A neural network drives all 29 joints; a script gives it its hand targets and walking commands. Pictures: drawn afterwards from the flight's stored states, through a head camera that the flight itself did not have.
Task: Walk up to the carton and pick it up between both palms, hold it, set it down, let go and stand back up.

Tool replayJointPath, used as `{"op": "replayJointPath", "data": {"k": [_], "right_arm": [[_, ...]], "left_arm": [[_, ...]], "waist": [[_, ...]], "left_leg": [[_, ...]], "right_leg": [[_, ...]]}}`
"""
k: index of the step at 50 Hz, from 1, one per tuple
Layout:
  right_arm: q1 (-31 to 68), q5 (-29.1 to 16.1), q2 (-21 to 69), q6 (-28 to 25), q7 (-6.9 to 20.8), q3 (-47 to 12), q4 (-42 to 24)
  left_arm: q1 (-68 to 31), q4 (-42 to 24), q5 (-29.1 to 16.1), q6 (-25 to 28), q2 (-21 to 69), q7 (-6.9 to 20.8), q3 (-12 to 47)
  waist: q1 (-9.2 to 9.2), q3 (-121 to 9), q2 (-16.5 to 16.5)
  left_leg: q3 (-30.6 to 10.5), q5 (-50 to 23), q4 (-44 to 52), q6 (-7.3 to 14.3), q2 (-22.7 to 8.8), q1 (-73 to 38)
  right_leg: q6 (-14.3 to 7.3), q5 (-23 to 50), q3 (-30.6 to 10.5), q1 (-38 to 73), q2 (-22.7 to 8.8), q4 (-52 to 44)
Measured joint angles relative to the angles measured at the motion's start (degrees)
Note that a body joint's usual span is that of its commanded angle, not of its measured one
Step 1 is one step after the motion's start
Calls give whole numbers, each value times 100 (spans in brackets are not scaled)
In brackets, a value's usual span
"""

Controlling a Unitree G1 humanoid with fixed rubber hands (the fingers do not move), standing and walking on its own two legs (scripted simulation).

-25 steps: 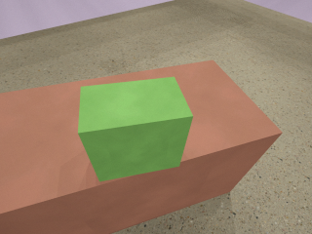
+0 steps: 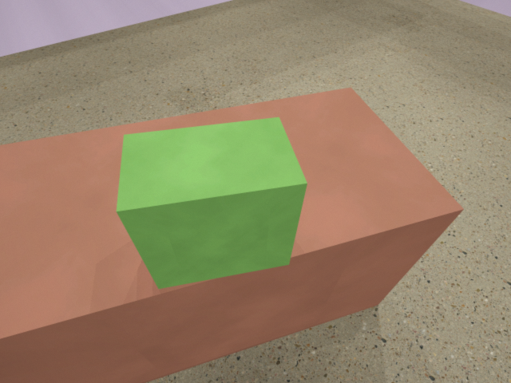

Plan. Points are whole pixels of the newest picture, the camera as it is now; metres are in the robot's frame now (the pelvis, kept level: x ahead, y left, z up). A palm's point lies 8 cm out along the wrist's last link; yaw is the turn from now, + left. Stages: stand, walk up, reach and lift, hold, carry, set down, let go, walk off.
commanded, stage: walk up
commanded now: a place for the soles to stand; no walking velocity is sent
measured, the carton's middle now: (215, 207) +0.41 +0.07 +0.01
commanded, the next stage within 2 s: none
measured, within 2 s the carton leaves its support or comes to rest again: neither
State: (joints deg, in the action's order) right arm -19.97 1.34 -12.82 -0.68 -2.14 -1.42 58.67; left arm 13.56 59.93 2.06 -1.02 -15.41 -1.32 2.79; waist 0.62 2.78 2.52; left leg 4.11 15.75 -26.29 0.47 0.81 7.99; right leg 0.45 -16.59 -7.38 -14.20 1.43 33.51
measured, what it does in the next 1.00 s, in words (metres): steps on the spot, turning left: left foot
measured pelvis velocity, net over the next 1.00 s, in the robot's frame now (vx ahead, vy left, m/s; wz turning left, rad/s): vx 0.00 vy -0.09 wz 0.31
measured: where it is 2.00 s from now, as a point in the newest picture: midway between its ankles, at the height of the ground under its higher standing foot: outside the picture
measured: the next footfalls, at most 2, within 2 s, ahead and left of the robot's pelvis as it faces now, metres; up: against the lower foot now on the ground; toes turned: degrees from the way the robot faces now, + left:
left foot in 0.54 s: +0.03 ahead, +0.05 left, +0.00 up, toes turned +14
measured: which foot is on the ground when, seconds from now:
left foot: down 0.00-0.20, up 0.22-0.52, down 0.54-1.00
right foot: down 0.00-1.00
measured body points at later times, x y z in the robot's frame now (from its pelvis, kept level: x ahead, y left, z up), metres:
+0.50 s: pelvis +0.00 -0.07 +0.00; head +0.02 -0.06 +0.44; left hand +0.01 +0.19 -0.15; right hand +0.08 -0.31 -0.14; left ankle -0.01 +0.04 -0.72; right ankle +0.02 -0.11 -0.74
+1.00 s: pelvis +0.00 -0.09 +0.00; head -0.01 -0.09 +0.45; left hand +0.00 +0.17 -0.14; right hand +0.09 -0.32 -0.15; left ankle -0.01 +0.04 -0.73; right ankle +0.03 -0.19 -0.74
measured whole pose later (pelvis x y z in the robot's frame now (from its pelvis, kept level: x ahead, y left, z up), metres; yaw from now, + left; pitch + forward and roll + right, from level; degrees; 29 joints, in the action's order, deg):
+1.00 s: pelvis +0.00 -0.09 +0.00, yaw +18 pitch -3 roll -1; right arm -18.1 0.4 -13.0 -0.5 -1.1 -0.3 57.4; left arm 11.8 58.3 0.3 -0.2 -12.6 -1.1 1.7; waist 1.5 1.5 -0.9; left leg -4.4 14.7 -30.9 -0.5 0.4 13.2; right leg -1.2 -16.0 6.7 -9.8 -0.8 28.7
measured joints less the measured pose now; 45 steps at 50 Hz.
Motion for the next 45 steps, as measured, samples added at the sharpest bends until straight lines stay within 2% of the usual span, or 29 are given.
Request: {"op": "replayJointPath", "data": {"k": [3,8,10,12,15,18,22,25,27,29,32,35,37,39,40,45], "right_arm": [[-82,43,-38,-1,-34,52,-4],[-130,50,-169,37,-18,125,-126],[-71,46,-251,79,-24,152,-191],[-7,37,-292,135,-61,173,-252],[67,35,-256,181,-140,180,-331],[138,19,-156,136,-165,167,-414],[197,20,-15,103,-132,158,-504],[239,20,73,97,-105,170,-547],[243,12,138,55,-97,167,-562],[273,8,276,-9,-89,148,-521],[239,-37,370,-86,-66,124,-543],[260,-54,320,-116,-69,157,-509],[257,-51,271,-130,-72,161,-498],[281,-73,215,-115,-27,155,-451],[302,-90,184,-105,6,152,-417],[217,-147,71,-23,85,132,-269]], "left_arm": [[-69,-61,50,-32,-106,17,-62],[-279,-219,35,-12,-129,68,-146],[-356,-311,-16,0,-74,69,-173],[-430,-395,-80,-28,2,45,-195],[-478,-523,-111,-110,101,-12,-203],[-458,-608,-66,-148,158,-58,-207],[-336,-583,-41,-149,238,-103,-202],[-248,-488,-30,-156,291,-118,-183],[-212,-425,-38,-171,296,-98,-163],[-225,-332,-48,-185,237,-56,-138],[-131,-278,-40,-187,213,-4,-113],[-106,-242,7,-178,210,21,-131],[-131,-221,1,-124,179,46,-137],[-143,-216,-21,-21,151,58,-147],[-152,-203,-28,32,154,62,-156],[-155,-172,-113,79,201,62,-152]], "waist": [[-25,2,40],[58,57,-64],[81,125,-184],[105,194,-280],[37,270,-341],[-73,330,-350],[-154,286,-329],[-143,226,-314],[-113,179,-290],[-109,191,-87],[-147,92,46],[-37,118,3],[7,147,-21],[-4,184,-55],[10,206,-100],[62,-22,-216]], "left_leg": [[-39,84,-103,-109,-126,-13],[-324,132,-273,-307,-333,126],[-444,197,-494,-236,-420,288],[-524,770,-1025,-111,-400,559],[-533,1491,-1967,18,-251,989],[-480,1411,-2350,46,-177,1220],[-443,1133,-2159,20,-166,1190],[-450,879,-1691,33,-184,979],[-452,457,-1142,87,-202,742],[-440,93,-915,96,-64,633],[-367,168,-821,131,9,614],[-423,133,-762,153,16,653],[-458,54,-684,121,18,681],[-466,19,-653,69,-18,683],[-494,8,-640,38,-53,660],[-666,-106,-426,-53,-49,522]], "right_leg": [[-43,-11,296,8,-24,42],[-321,-41,612,40,149,4],[-440,-28,754,31,230,-22],[-520,4,918,59,251,-107],[-575,122,1124,165,243,-362],[-629,245,1292,267,276,-592],[-676,246,1516,346,315,-671],[-664,134,1709,351,303,-547],[-640,10,1850,305,266,-372],[-591,-130,1885,262,94,-151],[-148,-553,1688,108,7,146],[42,-891,1233,-5,-50,387],[45,-749,971,1,-165,209],[26,125,997,106,-258,-227],[-1,308,1046,164,-232,-319],[-114,95,1226,343,-228,-448]]}}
